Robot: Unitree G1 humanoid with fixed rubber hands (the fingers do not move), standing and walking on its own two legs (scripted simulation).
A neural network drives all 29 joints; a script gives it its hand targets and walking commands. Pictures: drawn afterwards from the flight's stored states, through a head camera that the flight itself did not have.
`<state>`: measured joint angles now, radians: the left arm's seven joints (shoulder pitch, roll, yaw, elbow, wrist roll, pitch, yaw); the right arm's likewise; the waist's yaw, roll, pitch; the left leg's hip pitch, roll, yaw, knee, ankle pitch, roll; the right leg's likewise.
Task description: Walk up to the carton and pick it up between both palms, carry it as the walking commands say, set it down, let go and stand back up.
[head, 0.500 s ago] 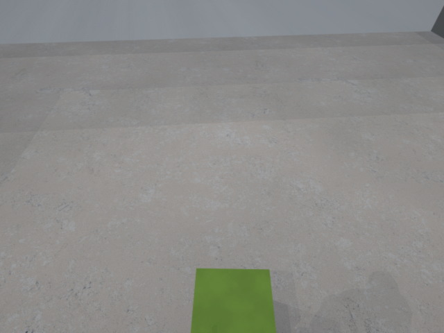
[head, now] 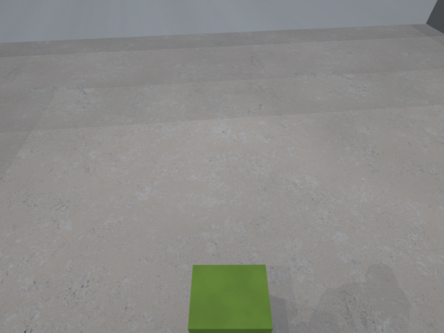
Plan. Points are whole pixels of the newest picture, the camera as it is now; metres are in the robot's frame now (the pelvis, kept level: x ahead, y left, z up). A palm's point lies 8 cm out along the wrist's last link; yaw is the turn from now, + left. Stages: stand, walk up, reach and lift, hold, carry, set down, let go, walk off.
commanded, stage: stand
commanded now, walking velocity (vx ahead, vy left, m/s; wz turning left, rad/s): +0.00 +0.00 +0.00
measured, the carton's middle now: (229, 307) +0.37 -0.01 -0.63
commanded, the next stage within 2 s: none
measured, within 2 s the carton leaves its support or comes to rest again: neither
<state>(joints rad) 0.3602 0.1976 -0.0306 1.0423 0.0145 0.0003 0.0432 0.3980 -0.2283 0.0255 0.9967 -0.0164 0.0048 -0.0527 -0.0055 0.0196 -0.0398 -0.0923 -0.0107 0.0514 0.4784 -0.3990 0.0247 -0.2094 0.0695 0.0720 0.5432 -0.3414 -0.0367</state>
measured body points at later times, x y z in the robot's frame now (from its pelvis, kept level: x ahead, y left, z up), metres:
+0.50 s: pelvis -0.02 +0.00 +0.00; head -0.03 +0.00 +0.45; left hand -0.06 +0.22 -0.16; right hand -0.08 -0.22 -0.16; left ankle -0.09 +0.10 -0.73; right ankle -0.04 -0.10 -0.73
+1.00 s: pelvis -0.04 +0.02 +0.01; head -0.04 +0.01 +0.46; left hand -0.08 +0.23 -0.16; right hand -0.11 -0.19 -0.16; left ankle -0.09 +0.10 -0.73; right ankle -0.04 -0.10 -0.73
